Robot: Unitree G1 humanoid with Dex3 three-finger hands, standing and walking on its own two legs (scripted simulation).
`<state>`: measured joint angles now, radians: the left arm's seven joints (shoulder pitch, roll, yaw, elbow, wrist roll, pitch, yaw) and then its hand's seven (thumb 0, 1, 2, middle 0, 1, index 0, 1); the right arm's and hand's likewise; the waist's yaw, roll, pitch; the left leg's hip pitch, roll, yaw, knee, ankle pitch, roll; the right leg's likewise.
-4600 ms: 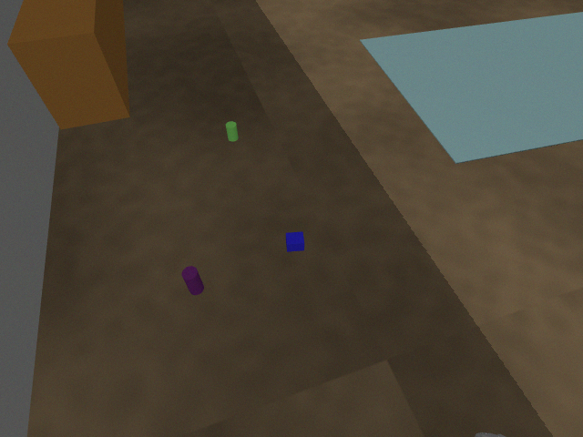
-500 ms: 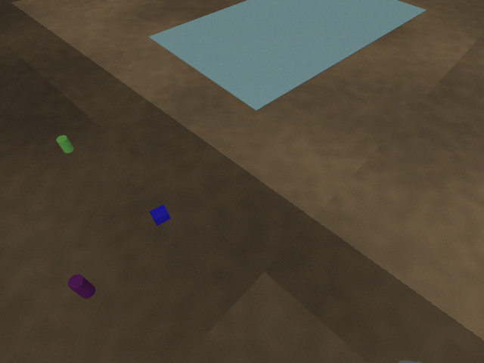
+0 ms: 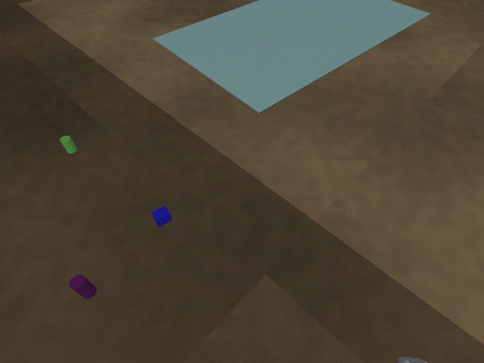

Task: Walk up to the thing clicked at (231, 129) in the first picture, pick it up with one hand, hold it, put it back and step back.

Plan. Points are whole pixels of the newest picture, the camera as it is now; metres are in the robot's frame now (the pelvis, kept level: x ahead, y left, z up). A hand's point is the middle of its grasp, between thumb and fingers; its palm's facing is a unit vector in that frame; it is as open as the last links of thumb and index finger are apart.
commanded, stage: stand
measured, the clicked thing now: (68, 144) +1.32 +0.99 -0.74
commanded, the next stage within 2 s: walk up in 0.92 s
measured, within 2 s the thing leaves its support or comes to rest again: neither
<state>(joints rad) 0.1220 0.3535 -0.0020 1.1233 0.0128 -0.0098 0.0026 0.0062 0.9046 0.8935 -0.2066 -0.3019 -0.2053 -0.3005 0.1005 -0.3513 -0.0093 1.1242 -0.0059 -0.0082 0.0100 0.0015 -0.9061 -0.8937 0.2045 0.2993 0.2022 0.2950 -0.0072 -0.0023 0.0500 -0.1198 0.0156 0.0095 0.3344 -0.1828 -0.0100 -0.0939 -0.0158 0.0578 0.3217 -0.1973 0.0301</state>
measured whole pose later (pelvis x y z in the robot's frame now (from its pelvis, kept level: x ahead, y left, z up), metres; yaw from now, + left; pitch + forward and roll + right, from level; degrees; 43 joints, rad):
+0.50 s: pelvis +0.00 +0.00 +0.00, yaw +0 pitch -2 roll +0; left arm 0.13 0.36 0.00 1.12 0.01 -0.01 0.00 0.01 0.90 0.89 -0.21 -0.30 -0.21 -0.30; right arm 0.11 -0.35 -0.01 1.13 -0.01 0.00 0.01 0.00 -0.91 -0.89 0.20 0.30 0.20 0.30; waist -0.01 0.00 0.05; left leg -0.12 0.01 0.00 0.34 -0.18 -0.01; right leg -0.10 -0.02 0.05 0.32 -0.20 0.03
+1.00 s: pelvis +0.02 +0.00 +0.00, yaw -1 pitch -1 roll +1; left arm 0.17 0.38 0.03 1.08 0.03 -0.01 -0.04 0.01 0.90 0.89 -0.21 -0.30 -0.21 -0.30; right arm 0.15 -0.35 -0.05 1.07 -0.03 -0.03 0.04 0.00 -0.90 -0.89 0.21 0.30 0.20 0.30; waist 0.00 -0.01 0.02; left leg -0.14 0.01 0.03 0.41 -0.29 0.02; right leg -0.18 -0.03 0.05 0.54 -0.42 -0.01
